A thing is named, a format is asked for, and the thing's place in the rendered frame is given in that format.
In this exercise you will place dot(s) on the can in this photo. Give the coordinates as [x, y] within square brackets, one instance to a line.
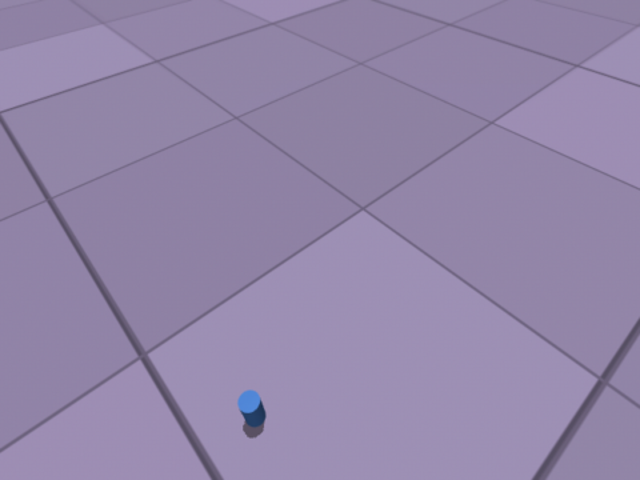
[252, 408]

